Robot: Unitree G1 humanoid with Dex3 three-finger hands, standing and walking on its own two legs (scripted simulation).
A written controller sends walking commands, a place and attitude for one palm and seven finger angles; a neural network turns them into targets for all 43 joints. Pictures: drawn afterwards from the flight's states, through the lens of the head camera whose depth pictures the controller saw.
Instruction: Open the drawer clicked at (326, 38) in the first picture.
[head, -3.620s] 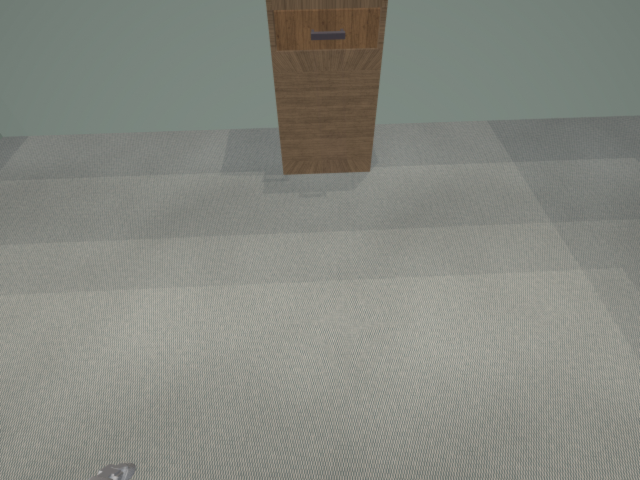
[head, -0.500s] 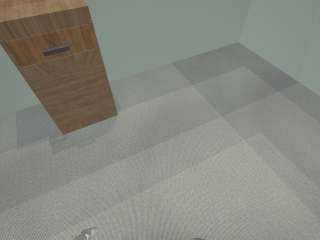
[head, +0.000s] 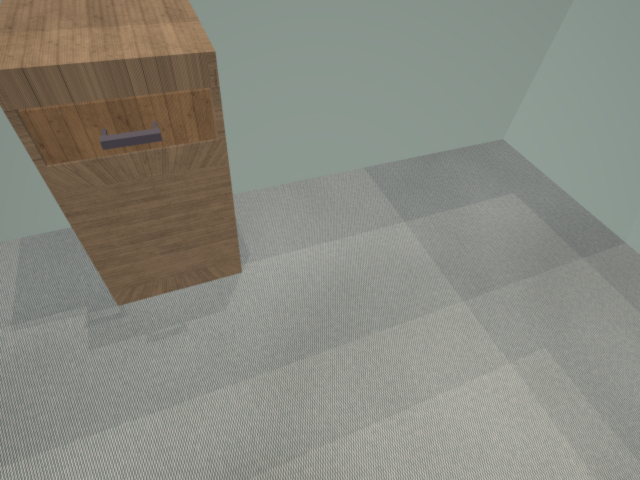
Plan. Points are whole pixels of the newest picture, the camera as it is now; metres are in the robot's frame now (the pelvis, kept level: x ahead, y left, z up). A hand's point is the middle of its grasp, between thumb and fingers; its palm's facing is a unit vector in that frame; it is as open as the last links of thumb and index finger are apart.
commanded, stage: walk to a spot facing it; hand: left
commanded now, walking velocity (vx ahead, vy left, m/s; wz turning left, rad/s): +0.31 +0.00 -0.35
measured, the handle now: (130, 133) +0.81 +0.50 -0.08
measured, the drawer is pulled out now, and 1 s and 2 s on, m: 0.00 0.00 0.00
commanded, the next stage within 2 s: turn to face it in 0.14 s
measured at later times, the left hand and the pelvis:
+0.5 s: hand (266, 376) +0.30 +0.10 -0.16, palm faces -0.04 -0.98 -0.20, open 7.4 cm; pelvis +0.18 -0.06 -0.01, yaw +0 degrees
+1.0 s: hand (184, 430) +0.21 +0.21 -0.16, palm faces +0.30 -0.91 -0.28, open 7.4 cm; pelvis +0.21 -0.03 +0.01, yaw +16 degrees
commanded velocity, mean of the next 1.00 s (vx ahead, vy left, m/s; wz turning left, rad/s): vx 0.05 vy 0.00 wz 0.35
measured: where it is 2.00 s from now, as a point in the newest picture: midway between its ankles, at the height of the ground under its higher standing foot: (313, 478)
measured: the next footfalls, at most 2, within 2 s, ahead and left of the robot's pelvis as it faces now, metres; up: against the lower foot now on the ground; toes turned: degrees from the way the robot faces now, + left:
right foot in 0.36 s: +0.28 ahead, -0.17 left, +0.00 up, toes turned -14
left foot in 0.72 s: +0.27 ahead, +0.08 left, +0.00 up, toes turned +18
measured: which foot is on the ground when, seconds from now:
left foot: down 0.00-0.36, up 0.38-0.70, down 0.72-1.00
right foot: up 0.00-0.34, down 0.36-0.72, up 0.74-1.00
